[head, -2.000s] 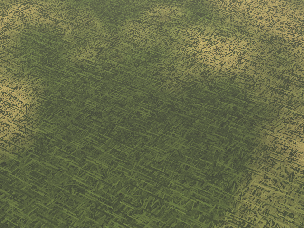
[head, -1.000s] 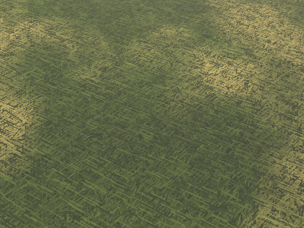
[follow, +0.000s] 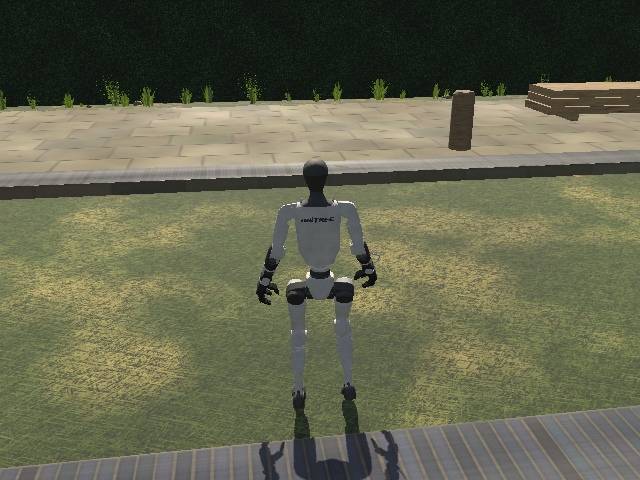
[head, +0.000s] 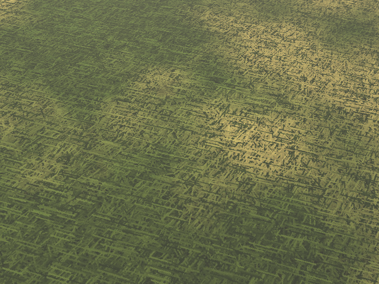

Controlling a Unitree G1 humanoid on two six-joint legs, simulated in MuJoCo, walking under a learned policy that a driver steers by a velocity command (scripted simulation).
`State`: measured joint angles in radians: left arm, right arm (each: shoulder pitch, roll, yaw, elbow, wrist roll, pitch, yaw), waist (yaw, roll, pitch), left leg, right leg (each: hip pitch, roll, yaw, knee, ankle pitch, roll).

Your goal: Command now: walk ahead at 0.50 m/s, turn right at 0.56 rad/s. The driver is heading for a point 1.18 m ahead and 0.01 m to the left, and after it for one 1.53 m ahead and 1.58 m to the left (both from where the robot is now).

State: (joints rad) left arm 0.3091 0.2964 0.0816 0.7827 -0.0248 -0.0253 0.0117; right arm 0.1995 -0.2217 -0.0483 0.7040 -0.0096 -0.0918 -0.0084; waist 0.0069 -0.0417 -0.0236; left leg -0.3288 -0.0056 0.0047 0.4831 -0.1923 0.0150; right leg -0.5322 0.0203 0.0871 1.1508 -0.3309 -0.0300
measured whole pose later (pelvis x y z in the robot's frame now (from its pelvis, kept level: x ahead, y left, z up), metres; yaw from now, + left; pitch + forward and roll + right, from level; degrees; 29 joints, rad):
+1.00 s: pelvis +0.52 -0.05 -0.02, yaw +7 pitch +1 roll -1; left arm 0.23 0.27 0.07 0.89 -0.02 -0.09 0.00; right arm 0.14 -0.28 -0.08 0.74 0.02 -0.05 0.04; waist 0.01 0.00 0.08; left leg -0.46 -0.06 0.04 0.62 -0.18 0.11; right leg -0.24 -0.03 -0.03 1.16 -0.47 0.01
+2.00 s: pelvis +1.08 +0.05 +0.00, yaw +10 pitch +1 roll +0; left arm 0.34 0.29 0.05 0.83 -0.01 -0.07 0.00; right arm 0.14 -0.28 -0.05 0.69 0.01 -0.11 0.03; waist 0.04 -0.02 0.00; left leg -0.35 -0.08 -0.04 0.48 -0.16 0.06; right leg -0.28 0.05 0.09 1.04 -0.44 -0.04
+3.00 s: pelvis +1.53 +0.26 -0.01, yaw +44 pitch +1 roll -1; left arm 0.24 0.31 0.05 0.78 -0.01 -0.10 -0.01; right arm 0.20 -0.30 -0.06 0.62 0.01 -0.04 0.03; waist 0.02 -0.01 0.07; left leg -0.38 -0.08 0.00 0.53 -0.17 0.09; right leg -0.39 -0.06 0.02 1.18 -0.40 0.01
